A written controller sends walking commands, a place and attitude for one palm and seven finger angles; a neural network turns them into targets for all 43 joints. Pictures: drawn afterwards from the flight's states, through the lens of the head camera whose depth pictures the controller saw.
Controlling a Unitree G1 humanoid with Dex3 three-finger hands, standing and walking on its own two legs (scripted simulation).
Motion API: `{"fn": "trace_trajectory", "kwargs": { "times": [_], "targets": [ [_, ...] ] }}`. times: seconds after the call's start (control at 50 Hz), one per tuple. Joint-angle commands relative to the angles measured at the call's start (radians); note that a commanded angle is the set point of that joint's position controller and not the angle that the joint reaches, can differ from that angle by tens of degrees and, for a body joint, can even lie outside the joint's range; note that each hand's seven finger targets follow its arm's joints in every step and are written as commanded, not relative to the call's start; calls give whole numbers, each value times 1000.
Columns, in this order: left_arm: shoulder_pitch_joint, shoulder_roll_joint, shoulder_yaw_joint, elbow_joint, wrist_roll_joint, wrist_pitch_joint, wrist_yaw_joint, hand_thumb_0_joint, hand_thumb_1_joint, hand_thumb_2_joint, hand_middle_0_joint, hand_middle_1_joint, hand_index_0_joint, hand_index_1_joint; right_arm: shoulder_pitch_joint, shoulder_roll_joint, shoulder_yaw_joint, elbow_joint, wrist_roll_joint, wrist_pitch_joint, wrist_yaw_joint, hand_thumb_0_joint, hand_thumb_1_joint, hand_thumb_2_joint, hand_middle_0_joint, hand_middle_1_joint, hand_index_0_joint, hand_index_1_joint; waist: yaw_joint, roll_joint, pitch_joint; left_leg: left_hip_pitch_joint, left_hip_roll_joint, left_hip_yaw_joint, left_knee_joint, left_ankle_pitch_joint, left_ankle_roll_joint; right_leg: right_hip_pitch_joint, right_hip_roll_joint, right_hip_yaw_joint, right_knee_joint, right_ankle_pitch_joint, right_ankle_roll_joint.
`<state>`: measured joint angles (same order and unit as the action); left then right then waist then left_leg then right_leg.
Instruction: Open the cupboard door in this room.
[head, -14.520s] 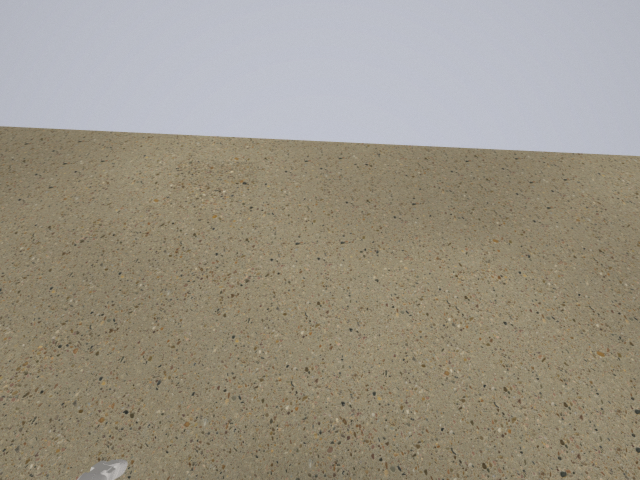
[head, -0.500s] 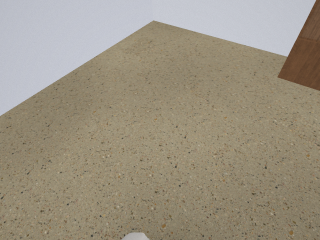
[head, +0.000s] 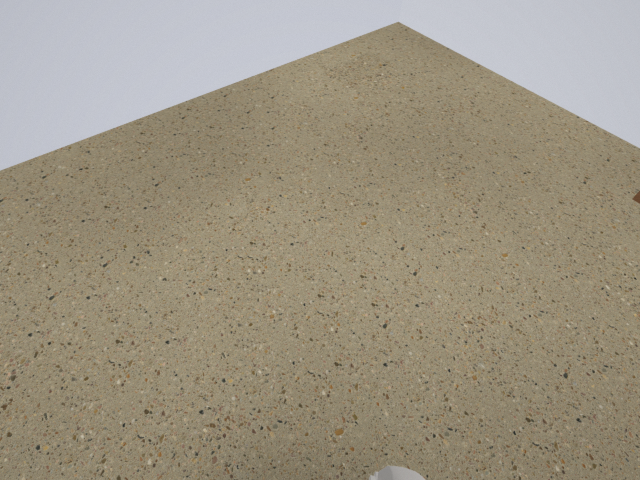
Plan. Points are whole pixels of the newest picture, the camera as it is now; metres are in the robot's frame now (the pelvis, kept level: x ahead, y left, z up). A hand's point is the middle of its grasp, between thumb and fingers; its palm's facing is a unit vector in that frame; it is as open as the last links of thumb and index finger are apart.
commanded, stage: turn or walk to find it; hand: left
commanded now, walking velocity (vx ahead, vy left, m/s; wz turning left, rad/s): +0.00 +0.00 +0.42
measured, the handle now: out of the picture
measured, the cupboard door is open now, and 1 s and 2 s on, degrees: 0 0 0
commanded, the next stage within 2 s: none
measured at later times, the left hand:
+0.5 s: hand out of the picture +0.01 +0.16 -0.16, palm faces +0.24 -0.94 -0.26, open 7.4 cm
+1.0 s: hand out of the picture -0.03 +0.21 -0.16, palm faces +0.43 -0.86 -0.26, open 7.4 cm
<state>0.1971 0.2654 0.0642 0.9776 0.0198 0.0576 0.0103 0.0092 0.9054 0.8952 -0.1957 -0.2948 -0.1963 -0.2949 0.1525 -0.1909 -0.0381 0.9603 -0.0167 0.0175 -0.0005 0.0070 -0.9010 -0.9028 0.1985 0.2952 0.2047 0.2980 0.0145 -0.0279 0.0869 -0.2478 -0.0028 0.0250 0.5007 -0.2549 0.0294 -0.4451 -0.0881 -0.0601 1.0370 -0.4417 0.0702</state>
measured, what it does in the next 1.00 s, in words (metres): steps on the spot, turning left: right foot, then left foot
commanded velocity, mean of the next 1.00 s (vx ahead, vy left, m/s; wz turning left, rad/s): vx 0.00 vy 0.00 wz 0.42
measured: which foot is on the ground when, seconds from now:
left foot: down 0.00-0.22, up 0.24-0.64, down 0.66-1.00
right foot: up 0.00-0.20, down 0.22-0.66, up 0.68-1.00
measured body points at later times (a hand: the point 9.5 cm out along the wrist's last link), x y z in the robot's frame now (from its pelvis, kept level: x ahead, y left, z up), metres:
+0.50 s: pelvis -0.01 -0.04 +0.00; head +0.04 -0.05 +0.45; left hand +0.00 +0.21 -0.14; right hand +0.10 -0.29 -0.16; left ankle -0.07 +0.11 -0.67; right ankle +0.00 -0.14 -0.74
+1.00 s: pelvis -0.02 -0.02 +0.00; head +0.01 -0.01 +0.45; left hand -0.05 +0.26 -0.14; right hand +0.15 -0.21 -0.15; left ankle -0.06 +0.09 -0.74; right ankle +0.03 -0.15 -0.70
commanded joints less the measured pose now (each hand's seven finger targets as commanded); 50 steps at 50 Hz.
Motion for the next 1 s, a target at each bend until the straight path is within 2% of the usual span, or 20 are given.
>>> {"fn": "trace_trajectory", "kwargs": {
  "times": [0.0, 0.1, 0.16, 0.18, 0.2, 0.22, 0.26, 0.3, 0.32, 0.52, 0.58, 0.6, 0.62, 0.64, 0.66, 0.68, 0.72, 0.76, 0.9, 0.98],
  "targets": [
    [-43, 42, 3, -97, -7, -25, 2, 0, 900, 900, -200, -300, -200, -300, 58, -212, -56, -50, -6, -8, -13, 0, -900, -900, 200, 300, 200, 300, -44, 151, -115, 131, 249, -267, -165, 393, 146, -47, 5, 31, -82, -9, 12],
    [-18, 34, -1, -107, -13, -34, 7, 0, 900, 900, -200, -300, -200, -300, 37, -219, -66, -63, -11, 3, -8, 0, -900, -900, 200, 300, 200, 300, -32, 184, -129, 61, 221, -316, -127, 396, 135, 104, 48, 9, -313, 10, -1],
    [74, 62, 6, -86, -11, -51, 12, 0, 900, 900, -200, -300, -200, -300, 19, -192, -69, -73, 1, 5, -3, 0, -900, -900, 200, 300, 200, 300, 16, 126, -146, -64, 146, -298, -29, 284, 67, 322, 39, 6, -624, 231, -10],
    [100, 121, 17, -85, -1, -62, 19, 0, 900, 900, -200, -300, -200, -300, 32, -144, -61, -81, 9, 3, 2, 0, -900, -900, 200, 300, 200, 300, 26, -22, -165, -204, 68, -217, 105, 98, 9, 449, -114, 149, -714, 227, -51],
    [104, 197, 32, -92, 10, -66, 23, 0, 900, 900, -200, -300, -200, -300, 20, -90, -50, -113, 8, 1, 6, 0, -900, -900, 200, 300, 200, 300, 33, -261, -129, -346, -65, -69, 307, -253, -53, 457, -341, 369, -754, 345, -159],
    [96, 189, 35, -106, -2, -69, 24, 0, 900, 900, -200, -300, -200, -300, 5, -140, -63, -107, -5, 19, 0, 0, -900, -900, 200, 300, 200, 300, 44, -267, -120, -319, -26, -118, 488, -330, -51, 326, -394, 389, -779, 358, -219],
    [-2, 131, 24, -128, -4, -63, 27, 0, 900, 900, -200, -300, -200, -300, 17, -138, -69, -76, -4, 31, 8, 0, -900, -900, 200, 300, 200, 300, -12, -108, -43, -323, 6, -122, 673, -234, -52, 236, -312, 265, -758, 356, -216],
    [-40, 91, 9, -138, -1, -71, 23, 0, 900, 900, -200, -300, -200, -300, 64, -115, -62, -44, -6, 35, 17, 0, -900, -900, 200, 300, 200, 300, -40, -97, -57, -314, 18, -84, 713, -140, -75, 271, -229, 101, -706, 484, -180],
    [-20, 87, 7, -132, -1, -74, 22, 0, 900, 900, -200, -300, -200, -300, 64, -114, -60, -41, -4, 37, 17, 0, -900, -900, 200, 300, 200, 300, -30, -128, -61, -307, 21, -72, 715, -125, -84, 278, -221, 77, -703, 517, -175],
    [105, 157, 30, -66, 12, -61, 20, 0, 900, 900, -200, -300, -200, -300, -61, -95, -30, -68, 9, 21, 14, 0, -900, -900, 200, 300, 200, 300, 41, -185, -110, -179, 30, 37, 298, -215, -83, 394, -272, 22, -614, 720, -210],
    [76, 163, 34, -60, 5, -54, 18, 0, 900, 900, -200, -300, -200, -300, 5, -107, -30, -54, 8, 7, 12, 0, -900, -900, 200, 300, 200, 300, -1, -150, -144, -20, 22, 74, 31, -47, -69, 353, -250, -36, -516, 662, -148],
    [72, 151, 33, -63, -4, -49, 16, 0, 900, 900, -200, -300, -200, -300, 43, -142, -37, -45, 5, -2, 13, 0, -900, -900, 200, 300, 200, 300, -28, -70, -169, 118, 51, 45, -100, 102, -53, 265, -224, -73, -423, 569, -100],
    [86, 100, 28, -85, -10, -41, 11, 0, 900, 900, -200, -300, -200, -300, 79, -239, -59, -47, -3, -12, 11, 0, -900, -900, 200, 300, 200, 300, -44, 183, -199, 277, 255, -226, -138, 369, 33, 45, -109, -132, -239, 231, -26],
    [48, 49, 3, -118, -6, -37, 9, 0, 900, 900, -200, -300, -200, -300, 130, -305, -74, -37, 1, -4, 7, 0, -900, -900, 200, 300, 200, 300, -68, 330, -177, 280, 417, -372, -149, 652, 148, -89, -35, -96, -78, -229, 5],
    [-12, 56, 0, -126, -4, -24, 17, 0, 900, 900, -200, -300, -200, -300, 152, -298, -72, -22, -1, -4, -4, 0, -900, -900, 200, 300, 200, 300, -89, 291, -173, 217, 417, -360, -148, 597, 180, -82, -38, -11, 19, -224, 1],
    [-41, 54, 6, -117, -6, -23, 16, 0, 900, 900, -200, -300, -200, -300, 120, -272, -69, -24, -4, -4, -14, 0, -900, -900, 200, 300, 200, 300, -78, 285, -143, 203, 372, -341, -144, 560, 179, -125, -38, 18, 69, -167, 3],
    [-38, 66, 11, -89, -7, -26, 4, 0, 900, 900, -200, -300, -200, -300, 31, -219, -49, -51, -5, -6, -18, 0, -900, -900, 200, 300, 200, 300, -38, 199, -87, 132, 286, -244, -142, 532, 144, -96, -36, 31, 84, -43, 6],
    [-4, 63, 10, -73, -6, -27, -2, 0, 900, 900, -200, -300, -200, -300, 13, -210, -45, -60, -1, -13, -17, 0, -900, -900, 200, 300, 200, 300, -23, 169, -109, 132, 247, -201, -148, 514, 127, -66, -25, 25, 61, 4, 11],
    [-55, 46, 1, -112, -9, -27, 4, 0, 900, 900, -200, -300, -200, -300, 50, -220, -63, -59, -7, -5, -10, 0, -900, -900, 200, 300, 200, 300, -46, 177, -118, 148, 242, -266, -138, 470, 146, -22, 9, 24, -141, -18, 19],
    [-9, 43, 0, -112, -15, -38, 7, 0, 900, 900, -200, -300, -200, -300, 24, -217, -69, -73, -9, 3, -8, 0, -900, -900, 200, 300, 200, 300, -24, 204, -128, 66, 213, -311, -92, 475, 128, 130, 50, 4, -362, 37, 3]
  ]
}}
